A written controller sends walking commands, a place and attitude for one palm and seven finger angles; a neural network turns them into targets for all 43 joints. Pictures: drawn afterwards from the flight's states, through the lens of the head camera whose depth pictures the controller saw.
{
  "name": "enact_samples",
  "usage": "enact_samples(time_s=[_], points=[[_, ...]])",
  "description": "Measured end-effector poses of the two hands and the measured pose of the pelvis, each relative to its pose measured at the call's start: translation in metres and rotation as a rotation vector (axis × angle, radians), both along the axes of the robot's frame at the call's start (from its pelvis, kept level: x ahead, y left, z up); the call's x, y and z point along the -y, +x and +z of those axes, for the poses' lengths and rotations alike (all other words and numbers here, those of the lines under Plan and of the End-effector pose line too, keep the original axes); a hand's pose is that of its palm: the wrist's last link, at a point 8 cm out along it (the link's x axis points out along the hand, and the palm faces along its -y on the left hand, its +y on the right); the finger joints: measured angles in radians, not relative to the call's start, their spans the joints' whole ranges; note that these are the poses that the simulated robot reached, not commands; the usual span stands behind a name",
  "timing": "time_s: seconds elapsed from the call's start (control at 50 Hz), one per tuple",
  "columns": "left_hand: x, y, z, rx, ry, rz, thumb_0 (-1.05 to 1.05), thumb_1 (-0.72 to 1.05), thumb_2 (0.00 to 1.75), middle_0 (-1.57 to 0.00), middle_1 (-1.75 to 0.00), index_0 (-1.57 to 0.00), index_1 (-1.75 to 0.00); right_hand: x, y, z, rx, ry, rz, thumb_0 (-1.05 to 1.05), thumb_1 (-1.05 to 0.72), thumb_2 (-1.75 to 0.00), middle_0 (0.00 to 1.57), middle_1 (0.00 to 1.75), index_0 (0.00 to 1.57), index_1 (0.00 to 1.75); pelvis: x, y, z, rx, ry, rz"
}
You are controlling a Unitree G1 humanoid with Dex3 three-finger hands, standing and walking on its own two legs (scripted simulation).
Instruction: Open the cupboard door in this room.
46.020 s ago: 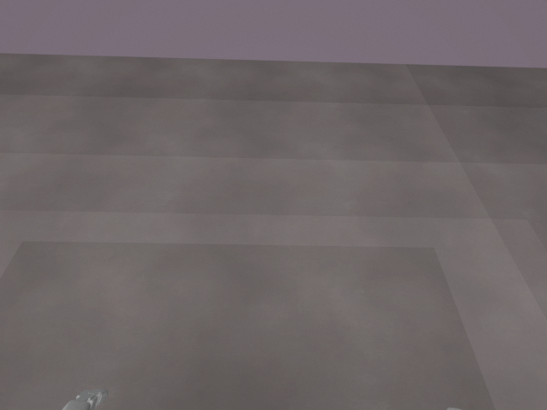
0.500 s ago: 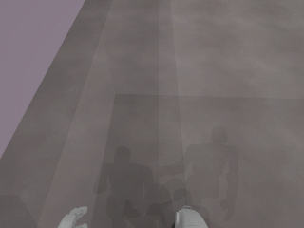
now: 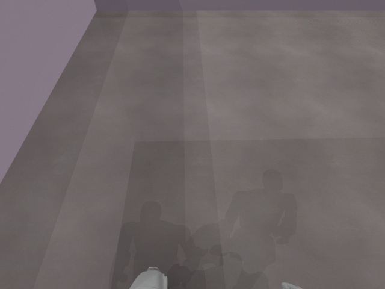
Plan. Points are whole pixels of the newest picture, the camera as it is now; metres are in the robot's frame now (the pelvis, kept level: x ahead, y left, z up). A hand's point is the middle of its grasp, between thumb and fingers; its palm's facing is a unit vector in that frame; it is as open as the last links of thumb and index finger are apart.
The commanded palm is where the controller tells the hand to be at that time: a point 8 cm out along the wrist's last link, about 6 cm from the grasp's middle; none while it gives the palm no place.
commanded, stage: walk to a spot facing it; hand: left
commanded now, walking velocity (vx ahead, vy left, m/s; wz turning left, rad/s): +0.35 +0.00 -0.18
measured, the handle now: out of the picture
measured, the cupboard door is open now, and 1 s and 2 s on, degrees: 48 48 48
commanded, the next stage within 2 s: turn to face it in 0.16 s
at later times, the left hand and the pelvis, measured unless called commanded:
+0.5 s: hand (142, 214) +0.33 +0.17 -0.17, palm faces -0.06 -0.96 -0.26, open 7.3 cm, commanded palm none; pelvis +0.23 -0.02 -0.01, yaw -2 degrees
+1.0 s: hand (138, 199) +0.37 +0.19 -0.16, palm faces +0.27 -0.93 -0.26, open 7.4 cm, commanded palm none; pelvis +0.32 -0.04 +0.00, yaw +14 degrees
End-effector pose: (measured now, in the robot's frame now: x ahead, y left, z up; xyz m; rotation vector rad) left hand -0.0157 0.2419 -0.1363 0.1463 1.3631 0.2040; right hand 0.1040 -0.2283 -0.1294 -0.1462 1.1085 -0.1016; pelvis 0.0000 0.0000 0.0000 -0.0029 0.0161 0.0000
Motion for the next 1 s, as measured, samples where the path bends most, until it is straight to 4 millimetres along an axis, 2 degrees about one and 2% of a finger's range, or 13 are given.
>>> enact_samples(time_s=[0.08, 0.14, 0.22, 0.3, 0.38, 0.44, 0.5, 0.56, 0.62, 0.74, 0.8, 0.88, 1.0], points=[[-0.001, 0.007, -0.017, -0.111, -0.04, 0.03, -0.01, 0.92, 0.9, -0.2, -0.3, -0.2, -0.3, -0.013, 0.08, 0.0, 0.091, -0.021, 0.038, 0.0, -0.91, -0.9, 0.19, 0.3, 0.2, 0.3, -0.013, 0.051, -0.013, 0.014, 0.005, -0.02], [-0.003, 0.032, -0.026, -0.165, -0.066, 0.018, 0.0, 0.91, 0.9, -0.2, -0.3, -0.2, -0.3, -0.018, 0.108, -0.002, 0.129, -0.043, 0.021, 0.0, -0.91, -0.9, 0.19, 0.3, 0.2, 0.3, -0.022, 0.082, -0.02, 0.022, 0.008, -0.05], [-0.004, 0.102, -0.02, -0.105, -0.074, -0.026, 0.0, 0.91, 0.9, -0.2, -0.3, -0.2, -0.3, -0.02, 0.099, -0.003, 0.035, -0.04, -0.035, 0.0, -0.91, -0.9, 0.19, 0.3, 0.2, 0.3, -0.023, 0.116, -0.01, 0.017, 0.021, -0.082], [0.002, 0.186, -0.006, -0.003, -0.066, -0.089, 0.01, 0.91, 0.9, -0.2, -0.3, -0.2, -0.3, -0.012, 0.073, -0.004, -0.103, -0.042, -0.126, -0.01, -0.94, -0.9, 0.2, 0.3, 0.2, 0.3, -0.02, 0.149, 0.001, 0.006, 0.019, -0.114], [0.002, 0.258, 0.003, 0.06, -0.011, -0.154, 0.02, 0.95, 0.9, -0.2, -0.3, -0.2, -0.3, 0.0, 0.046, -0.009, -0.256, -0.024, -0.186, -0.01, -0.94, -0.9, 0.2, 0.3, 0.2, 0.3, -0.006, 0.183, 0.003, 0.001, 0.017, -0.108], [0.011, 0.305, 0.002, 0.12, 0.021, -0.178, 0.02, 0.94, 0.9, -0.2, -0.3, -0.2, -0.3, 0.006, 0.032, -0.019, -0.381, 0.008, -0.207, 0.0, -0.93, -0.9, 0.19, 0.3, 0.2, 0.3, 0.011, 0.21, -0.006, 0.003, 0.034, -0.08], [0.024, 0.339, 0.002, 0.169, 0.036, -0.162, 0.01, 0.93, 0.9, -0.2, -0.3, -0.2, -0.3, 0.012, 0.033, -0.027, -0.487, 0.035, -0.198, 0.0, -0.93, -0.9, 0.19, 0.3, 0.2, 0.3, 0.022, 0.232, -0.011, -0.005, 0.025, -0.039], [0.035, 0.355, 0.005, 0.2, 0.027, -0.12, 0.0, 0.92, 0.9, -0.2, -0.3, -0.2, -0.3, 0.018, 0.061, -0.023, -0.512, 0.032, -0.161, 0.0, -0.92, -0.9, 0.19, 0.3, 0.2, 0.3, 0.027, 0.246, -0.006, -0.004, 0.028, 0.01], [0.042, 0.358, 0.004, 0.197, 0.004, -0.067, 0.0, 0.91, 0.9, -0.2, -0.3, -0.2, -0.3, 0.024, 0.11, -0.017, -0.449, 0.016, -0.113, 0.01, -0.92, -0.9, 0.19, 0.3, 0.2, 0.3, 0.028, 0.261, -0.002, -0.007, 0.031, 0.052], [0.022, 0.356, -0.016, 0.186, -0.014, 0.044, -0.01, 0.93, 0.9, -0.2, -0.3, -0.21, -0.3, 0.023, 0.229, -0.017, -0.227, -0.043, 0.025, 0.0, -0.91, -0.9, 0.19, 0.3, 0.2, 0.3, 0.017, 0.285, -0.013, -0.002, 0.008, 0.129], [0.01, 0.351, -0.027, 0.142, -0.007, 0.077, -0.01, 0.92, 0.9, -0.2, -0.3, -0.2, -0.3, 0.021, 0.278, -0.016, -0.117, -0.075, 0.072, 0.0, -0.91, -0.9, 0.19, 0.3, 0.2, 0.3, 0.013, 0.294, -0.021, -0.014, 0.001, 0.153], [0.003, 0.355, -0.016, 0.134, 0.019, 0.122, 0.0, 0.91, 0.9, -0.2, -0.3, -0.2, -0.3, 0.022, 0.319, -0.004, -0.053, -0.097, 0.131, 0.0, -0.91, -0.9, 0.19, 0.3, 0.2, 0.3, 0.018, 0.304, -0.013, -0.027, 0.003, 0.189], [0.011, 0.364, 0.008, 0.182, 0.068, 0.175, 0.0, 0.91, 0.9, -0.2, -0.3, -0.2, -0.3, 0.036, 0.358, -0.003, -0.053, -0.084, 0.216, 0.0, -0.91, -0.9, 0.2, 0.3, 0.2, 0.3, 0.036, 0.317, -0.005, -0.028, 0.003, 0.251]])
